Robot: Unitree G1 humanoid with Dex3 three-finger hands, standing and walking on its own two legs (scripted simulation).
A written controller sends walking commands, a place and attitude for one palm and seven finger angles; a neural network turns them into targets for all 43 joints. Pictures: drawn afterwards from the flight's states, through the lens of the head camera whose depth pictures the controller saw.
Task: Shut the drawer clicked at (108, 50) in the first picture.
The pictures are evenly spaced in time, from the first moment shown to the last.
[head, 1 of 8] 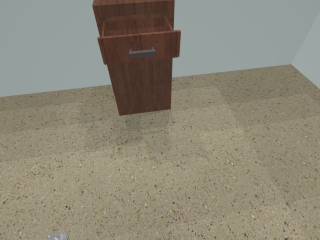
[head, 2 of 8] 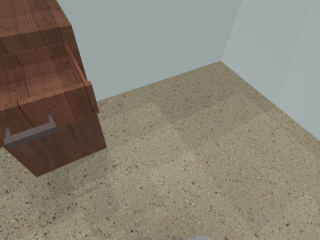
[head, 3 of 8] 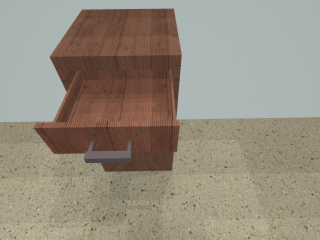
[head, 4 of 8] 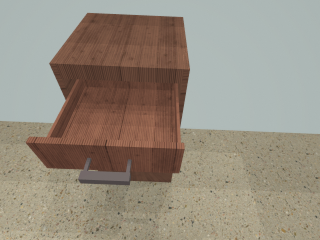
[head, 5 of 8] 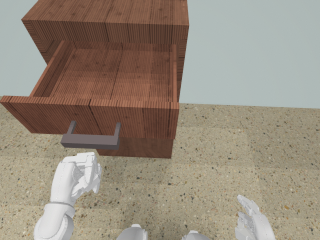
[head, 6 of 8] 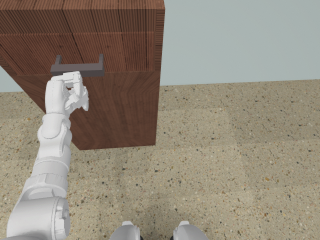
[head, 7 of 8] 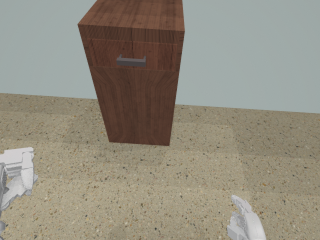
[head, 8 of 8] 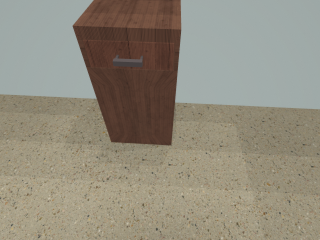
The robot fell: no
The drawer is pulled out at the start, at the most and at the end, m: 0.27 0.27 0.00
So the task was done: yes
